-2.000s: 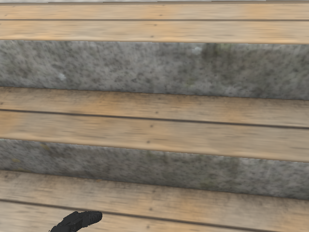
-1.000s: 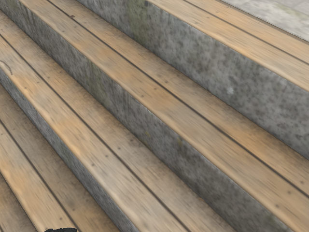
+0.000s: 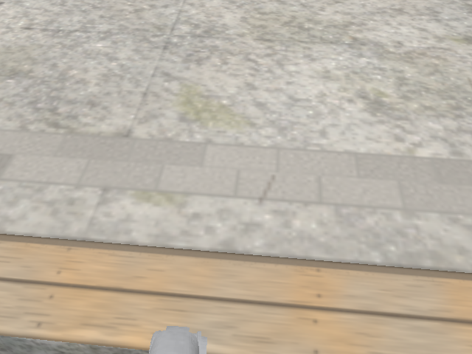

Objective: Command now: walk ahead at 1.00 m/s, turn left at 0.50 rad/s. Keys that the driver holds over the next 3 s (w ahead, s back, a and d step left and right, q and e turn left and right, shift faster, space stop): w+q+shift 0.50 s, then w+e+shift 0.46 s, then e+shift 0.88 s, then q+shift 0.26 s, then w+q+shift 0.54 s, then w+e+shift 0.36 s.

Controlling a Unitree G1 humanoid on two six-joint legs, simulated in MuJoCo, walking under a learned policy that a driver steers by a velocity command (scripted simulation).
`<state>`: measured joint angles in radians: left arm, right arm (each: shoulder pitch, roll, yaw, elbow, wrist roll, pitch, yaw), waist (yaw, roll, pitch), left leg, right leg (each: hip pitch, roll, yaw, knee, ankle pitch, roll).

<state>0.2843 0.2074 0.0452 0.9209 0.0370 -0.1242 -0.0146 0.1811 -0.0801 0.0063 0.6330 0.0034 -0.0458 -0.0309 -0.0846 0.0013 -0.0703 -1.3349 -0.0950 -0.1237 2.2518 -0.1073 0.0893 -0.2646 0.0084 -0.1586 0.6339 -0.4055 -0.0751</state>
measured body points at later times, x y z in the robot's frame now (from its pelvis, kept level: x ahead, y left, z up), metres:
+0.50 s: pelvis +0.23 +0.13 +0.19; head +0.26 +0.11 +0.64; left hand +0.48 +0.36 +0.21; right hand +0.33 -0.11 +0.05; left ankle +0.22 +0.12 -0.52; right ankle +0.10 -0.06 -0.21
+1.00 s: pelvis +0.49 +0.26 +0.31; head +0.46 +0.34 +0.75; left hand +0.58 +0.54 +0.16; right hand +0.62 +0.03 +0.24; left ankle +0.39 +0.36 -0.15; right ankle +0.49 +0.20 -0.31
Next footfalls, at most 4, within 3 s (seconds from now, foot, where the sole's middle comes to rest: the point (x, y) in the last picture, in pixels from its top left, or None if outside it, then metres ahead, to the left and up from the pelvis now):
0.26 left None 0.25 0.13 -0.55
0.88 right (132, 296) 0.53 0.20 -0.35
1.16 left None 0.76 0.56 -0.35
1.64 right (118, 187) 0.85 0.26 -0.35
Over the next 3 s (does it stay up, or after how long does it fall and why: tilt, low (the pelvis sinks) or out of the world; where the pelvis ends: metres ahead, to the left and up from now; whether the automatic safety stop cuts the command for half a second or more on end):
stays up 1.24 0.37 0.42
